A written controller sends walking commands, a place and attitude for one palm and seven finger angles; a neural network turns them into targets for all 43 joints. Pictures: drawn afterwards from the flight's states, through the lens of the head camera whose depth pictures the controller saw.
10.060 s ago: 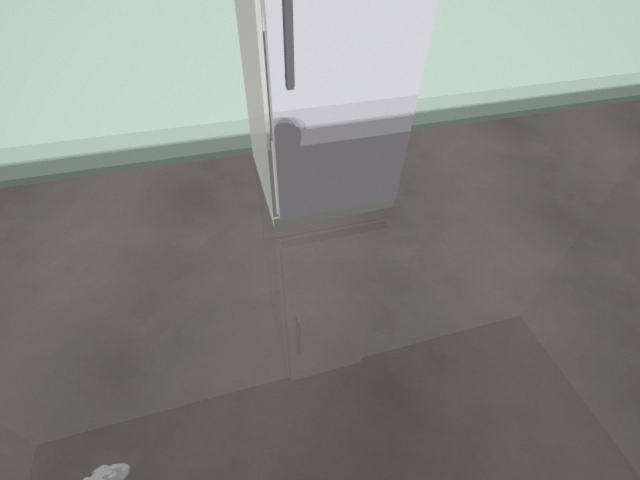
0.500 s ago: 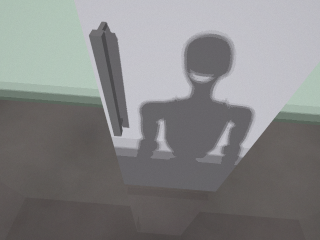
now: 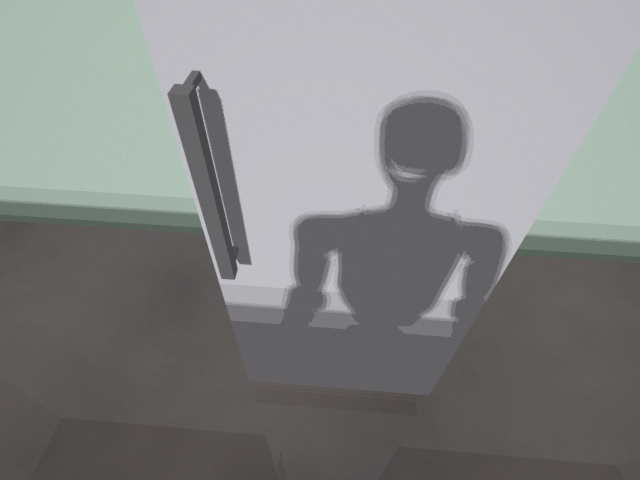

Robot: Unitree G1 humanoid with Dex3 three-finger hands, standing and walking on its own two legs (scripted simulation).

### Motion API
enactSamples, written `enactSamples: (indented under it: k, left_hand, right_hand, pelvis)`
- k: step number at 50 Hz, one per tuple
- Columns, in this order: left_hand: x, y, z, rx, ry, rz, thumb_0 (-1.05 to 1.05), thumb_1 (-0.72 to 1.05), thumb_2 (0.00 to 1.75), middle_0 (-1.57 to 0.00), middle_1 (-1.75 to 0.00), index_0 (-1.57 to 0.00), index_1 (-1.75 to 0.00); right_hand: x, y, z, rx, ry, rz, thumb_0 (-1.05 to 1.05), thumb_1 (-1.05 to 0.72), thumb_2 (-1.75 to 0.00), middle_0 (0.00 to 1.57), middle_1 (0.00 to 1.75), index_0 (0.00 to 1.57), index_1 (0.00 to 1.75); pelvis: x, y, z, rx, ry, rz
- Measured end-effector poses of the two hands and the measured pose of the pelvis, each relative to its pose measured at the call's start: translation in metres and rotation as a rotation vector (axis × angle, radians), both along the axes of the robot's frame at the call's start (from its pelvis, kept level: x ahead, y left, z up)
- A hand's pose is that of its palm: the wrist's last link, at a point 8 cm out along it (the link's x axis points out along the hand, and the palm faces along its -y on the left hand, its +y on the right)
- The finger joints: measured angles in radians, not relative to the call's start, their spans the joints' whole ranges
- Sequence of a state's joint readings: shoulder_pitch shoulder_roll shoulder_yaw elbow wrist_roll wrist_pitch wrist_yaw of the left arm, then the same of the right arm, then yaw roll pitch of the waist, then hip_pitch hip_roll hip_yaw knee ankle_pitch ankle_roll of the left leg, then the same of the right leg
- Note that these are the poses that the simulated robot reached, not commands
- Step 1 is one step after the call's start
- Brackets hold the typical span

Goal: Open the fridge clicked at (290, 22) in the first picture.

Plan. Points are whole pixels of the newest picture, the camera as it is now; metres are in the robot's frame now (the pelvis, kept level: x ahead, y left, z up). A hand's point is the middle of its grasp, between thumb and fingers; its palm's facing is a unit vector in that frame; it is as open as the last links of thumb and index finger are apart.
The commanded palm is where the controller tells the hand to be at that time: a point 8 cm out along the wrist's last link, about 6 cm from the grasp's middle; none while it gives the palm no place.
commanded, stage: come to a stop and stand still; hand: left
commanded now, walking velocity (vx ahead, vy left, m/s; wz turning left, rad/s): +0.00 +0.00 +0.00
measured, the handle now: (214, 192) +0.47 +0.19 +0.10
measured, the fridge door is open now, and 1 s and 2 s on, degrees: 0 0 0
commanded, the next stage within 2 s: look again from close up in 0.98 s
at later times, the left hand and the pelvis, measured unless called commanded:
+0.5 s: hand out of the picture -0.03 +0.17 -0.18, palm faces +0.03 -0.99 -0.17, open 7.4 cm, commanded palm none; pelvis -0.02 +0.01 +0.00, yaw +0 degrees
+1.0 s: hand out of the picture -0.01 +0.22 -0.18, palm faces +0.02 -0.98 -0.20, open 7.4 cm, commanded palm none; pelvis -0.01 +0.05 +0.00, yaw +0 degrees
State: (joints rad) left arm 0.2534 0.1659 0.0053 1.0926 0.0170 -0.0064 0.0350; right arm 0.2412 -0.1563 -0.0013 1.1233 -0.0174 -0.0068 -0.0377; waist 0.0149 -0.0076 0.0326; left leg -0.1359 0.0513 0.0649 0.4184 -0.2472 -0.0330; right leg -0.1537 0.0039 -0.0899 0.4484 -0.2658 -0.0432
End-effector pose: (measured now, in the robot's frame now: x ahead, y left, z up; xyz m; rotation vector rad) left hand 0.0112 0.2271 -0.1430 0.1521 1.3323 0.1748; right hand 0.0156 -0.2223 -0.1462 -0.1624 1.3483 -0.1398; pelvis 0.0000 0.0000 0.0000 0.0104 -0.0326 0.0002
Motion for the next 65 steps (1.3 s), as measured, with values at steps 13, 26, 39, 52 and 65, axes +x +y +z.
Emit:
enactSamples:
  k: [13, 26, 39, 52, 65]
  left_hand:
    - [-0.045, -0.017, -0.003, -0.048, 0.09, 0.022, 0.01, 0.91, 0.9, -0.2, -0.3, -0.2, -0.3]
    - [-0.048, -0.007, -0.006, -0.041, 0.078, -0.001, 0.01, 0.91, 0.9, -0.2, -0.3, -0.2, -0.3]
    - [-0.016, 0.039, 0.001, 0.015, -0.017, -0.013, 0.01, 0.91, 0.9, -0.2, -0.3, -0.2, -0.3]
    - [-0.026, 0.035, -0.003, -0.022, 0.041, -0.009, 0.01, 0.91, 0.9, -0.2, -0.3, -0.2, -0.3]
    - [-0.034, 0.026, -0.005, -0.042, 0.077, 0.001, 0.01, 0.91, 0.9, -0.2, -0.3, -0.2, -0.3]
  right_hand:
    - [-0.055, 0.016, 0.0, 0.043, 0.119, -0.015, 0.01, -0.91, -0.9, 0.2, 0.29, 0.2, 0.3]
    - [-0.051, 0.032, -0.009, 0.054, 0.057, -0.037, 0.01, -0.91, -0.9, 0.2, 0.29, 0.2, 0.3]
    - [-0.041, 0.052, -0.008, 0.049, 0.004, -0.007, 0.02, -0.93, -0.9, 0.2, 0.29, 0.2, 0.3]
    - [-0.033, 0.052, -0.002, 0.026, 0.017, -0.003, 0.01, -0.91, -0.9, 0.2, 0.29, 0.2, 0.3]
    - [-0.026, 0.048, 0.0, 0.013, 0.028, -0.001, 0.01, -0.92, -0.9, 0.2, 0.29, 0.2, 0.3]
  pelvis:
    - [-0.013, -0.002, 0.002, -0.006, 0.005, 0.004]
    - [-0.017, 0.017, -0.005, -0.028, 0.013, 0.003]
    - [-0.016, 0.041, -0.004, -0.006, 0.008, -0.003]
    - [-0.012, 0.046, -0.002, -0.006, 0.008, -0.009]
    - [-0.008, 0.043, -0.001, -0.007, 0.006, -0.008]
